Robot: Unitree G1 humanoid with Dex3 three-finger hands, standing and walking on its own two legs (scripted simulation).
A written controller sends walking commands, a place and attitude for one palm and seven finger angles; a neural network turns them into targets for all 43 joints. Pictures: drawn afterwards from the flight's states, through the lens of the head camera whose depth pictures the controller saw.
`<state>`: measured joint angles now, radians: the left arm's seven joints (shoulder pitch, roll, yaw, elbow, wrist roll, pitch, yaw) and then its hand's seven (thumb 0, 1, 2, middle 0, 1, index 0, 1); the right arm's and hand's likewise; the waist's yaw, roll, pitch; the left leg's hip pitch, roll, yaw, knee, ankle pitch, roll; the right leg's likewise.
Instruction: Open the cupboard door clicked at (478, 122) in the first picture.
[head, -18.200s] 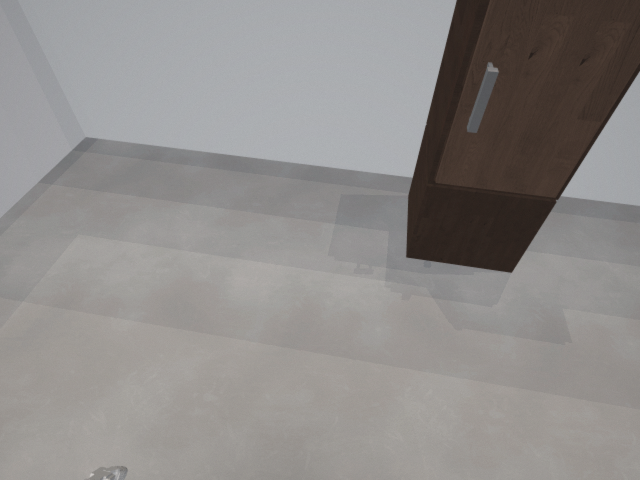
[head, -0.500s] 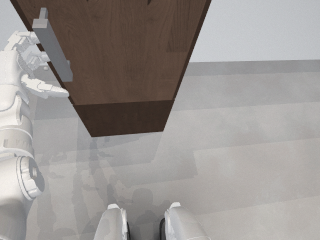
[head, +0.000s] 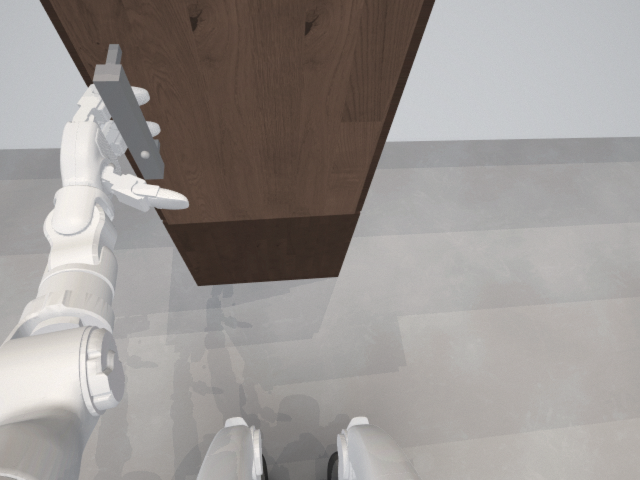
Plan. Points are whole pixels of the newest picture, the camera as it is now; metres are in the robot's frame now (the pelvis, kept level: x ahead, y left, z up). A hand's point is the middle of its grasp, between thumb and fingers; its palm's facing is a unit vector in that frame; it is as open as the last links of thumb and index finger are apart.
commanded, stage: slide the fingers in behind the handle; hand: left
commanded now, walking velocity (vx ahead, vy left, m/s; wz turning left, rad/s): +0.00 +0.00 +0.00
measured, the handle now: (136, 117) +0.56 +0.21 +0.06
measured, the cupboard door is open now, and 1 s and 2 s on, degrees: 1 2 22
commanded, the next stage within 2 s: close the thumb around the handle in 0.54 s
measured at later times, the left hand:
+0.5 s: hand (150, 154) +0.50 +0.18 +0.06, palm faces +0.06 -1.00 -0.02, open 14.1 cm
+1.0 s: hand (152, 153) +0.50 +0.18 +0.06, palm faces +0.06 -1.00 -0.01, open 10.4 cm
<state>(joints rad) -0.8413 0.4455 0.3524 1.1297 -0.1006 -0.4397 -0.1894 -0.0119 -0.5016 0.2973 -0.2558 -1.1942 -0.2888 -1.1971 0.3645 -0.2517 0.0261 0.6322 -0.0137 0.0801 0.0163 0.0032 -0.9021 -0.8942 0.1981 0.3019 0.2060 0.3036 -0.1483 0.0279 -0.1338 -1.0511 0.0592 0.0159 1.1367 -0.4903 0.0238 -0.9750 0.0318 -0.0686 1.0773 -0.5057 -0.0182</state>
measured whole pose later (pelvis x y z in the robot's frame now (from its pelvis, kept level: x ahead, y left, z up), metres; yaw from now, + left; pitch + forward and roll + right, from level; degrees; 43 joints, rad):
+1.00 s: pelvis +0.00 +0.00 +0.00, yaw +0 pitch +24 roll -3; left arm -0.86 0.44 0.36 1.14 -0.10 -0.44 -0.17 -0.01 0.04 0.53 -0.32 -1.26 -0.32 -1.26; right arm 0.37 -0.25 0.03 0.64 -0.02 0.08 0.02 0.00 -0.90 -0.89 0.20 0.30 0.21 0.30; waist -0.16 0.03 -0.13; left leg -1.07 0.06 0.02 1.14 -0.49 0.02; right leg -0.99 0.03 -0.07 1.09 -0.51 -0.02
